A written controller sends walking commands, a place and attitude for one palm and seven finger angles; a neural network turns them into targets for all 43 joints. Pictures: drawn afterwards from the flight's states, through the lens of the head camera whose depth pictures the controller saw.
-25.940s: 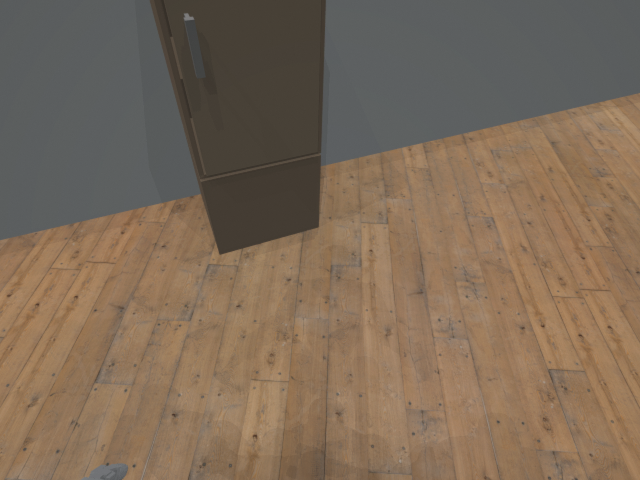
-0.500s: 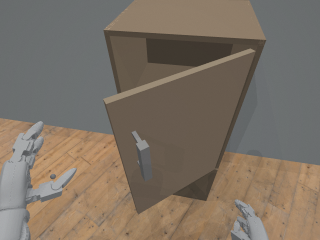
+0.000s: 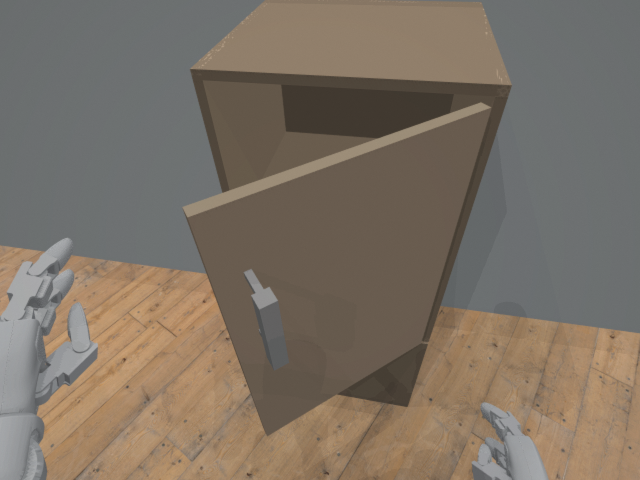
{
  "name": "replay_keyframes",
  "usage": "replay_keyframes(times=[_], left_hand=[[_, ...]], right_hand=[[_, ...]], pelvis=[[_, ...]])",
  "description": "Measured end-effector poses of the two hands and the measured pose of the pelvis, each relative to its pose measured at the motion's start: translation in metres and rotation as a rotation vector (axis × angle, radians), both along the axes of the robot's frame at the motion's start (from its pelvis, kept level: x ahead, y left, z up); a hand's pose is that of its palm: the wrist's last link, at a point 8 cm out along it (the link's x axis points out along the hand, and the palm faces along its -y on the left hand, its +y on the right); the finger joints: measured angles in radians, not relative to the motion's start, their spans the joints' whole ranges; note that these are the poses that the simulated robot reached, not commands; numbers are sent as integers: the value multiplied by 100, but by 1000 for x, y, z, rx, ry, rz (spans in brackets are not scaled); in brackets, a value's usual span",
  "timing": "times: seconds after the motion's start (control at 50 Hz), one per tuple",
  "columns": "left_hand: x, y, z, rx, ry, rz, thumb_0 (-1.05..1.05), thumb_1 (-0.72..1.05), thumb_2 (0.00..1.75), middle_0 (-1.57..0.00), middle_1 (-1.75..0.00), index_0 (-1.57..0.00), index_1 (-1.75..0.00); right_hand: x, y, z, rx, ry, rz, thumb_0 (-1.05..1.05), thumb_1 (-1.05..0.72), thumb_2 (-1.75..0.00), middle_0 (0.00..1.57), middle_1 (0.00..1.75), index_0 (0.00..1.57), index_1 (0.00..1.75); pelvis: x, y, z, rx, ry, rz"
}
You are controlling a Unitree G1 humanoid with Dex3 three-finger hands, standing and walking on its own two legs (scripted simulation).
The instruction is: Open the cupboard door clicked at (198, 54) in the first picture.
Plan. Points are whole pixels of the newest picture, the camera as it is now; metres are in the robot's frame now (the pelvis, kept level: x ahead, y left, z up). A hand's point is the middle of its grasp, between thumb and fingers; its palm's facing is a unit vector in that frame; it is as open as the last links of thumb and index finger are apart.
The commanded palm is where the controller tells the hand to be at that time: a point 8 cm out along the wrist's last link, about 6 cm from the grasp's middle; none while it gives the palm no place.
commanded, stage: draw the hand back to the body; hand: left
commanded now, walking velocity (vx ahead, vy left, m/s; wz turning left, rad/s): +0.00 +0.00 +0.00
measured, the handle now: (265, 320) +0.28 +0.11 +0.07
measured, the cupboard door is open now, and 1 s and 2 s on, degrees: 41 41 41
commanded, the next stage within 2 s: step back with the hand held close in 0.08 s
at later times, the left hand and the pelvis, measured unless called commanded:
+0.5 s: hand (67, 372) +0.16 +0.27 +0.14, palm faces +0.30 -0.82 -0.49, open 7.4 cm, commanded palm +0.11 +0.32 +0.17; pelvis -0.04 +0.02 +0.00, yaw -2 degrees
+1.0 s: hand out of the picture +0.05 +0.31 +0.15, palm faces +0.47 -0.75 -0.46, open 7.4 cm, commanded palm -0.01 +0.35 +0.17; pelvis -0.13 +0.05 -0.02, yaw +2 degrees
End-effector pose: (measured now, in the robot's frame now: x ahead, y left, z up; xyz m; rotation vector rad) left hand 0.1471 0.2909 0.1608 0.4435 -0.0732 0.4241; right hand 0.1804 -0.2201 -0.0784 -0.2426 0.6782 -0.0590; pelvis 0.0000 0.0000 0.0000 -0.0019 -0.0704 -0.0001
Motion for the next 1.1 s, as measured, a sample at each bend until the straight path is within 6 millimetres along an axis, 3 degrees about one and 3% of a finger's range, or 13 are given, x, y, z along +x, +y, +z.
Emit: replay_keyframes(times=[0.32, 0.52, 0.76, 0.98, 1.1], left_hand=[[-10, 12, 13, 73, -49, -14, 1, 89, 90, -21, -30, -21, -30], [-21, 18, -1, 98, 50, -120, 1, 89, 90, -21, -30, -21, -30], [-75, 49, 9, 163, -75, -90, 1, 89, 90, -21, -30, -21, -30], [-140, 57, 9, 173, -150, -16, 1, 89, 90, -21, -30, -21, -30], [-153, 69, 4, 148, -234, -34, 1, 89, 90, -21, -30, -21, -30]], right_hand=[[-20, -1, 2, -4, 17, -29, 1, -90, -89, 20, 30, 20, 30], [-54, -2, 6, -40, 38, -138, 1, -90, -89, 20, 30, 20, 30], [-107, 25, 6, -57, 20, -111, 1, -90, -89, 20, 30, 20, 30], [-143, 41, -11, -49, 38, -28, 1, -90, -89, 20, 30, 20, 30], [-165, 46, -12, -105, 37, -38, 1, -90, -89, 20, 30, 20, 30]], pelvis=[[-19, 1, 0, -16, 25, 3], [-45, 23, -2, -13, 65, -29], [-92, 44, -11, -23, 52, -14], [-132, 46, -21, -30, 37, 46], [-156, 59, -29, -42, 30, 47]])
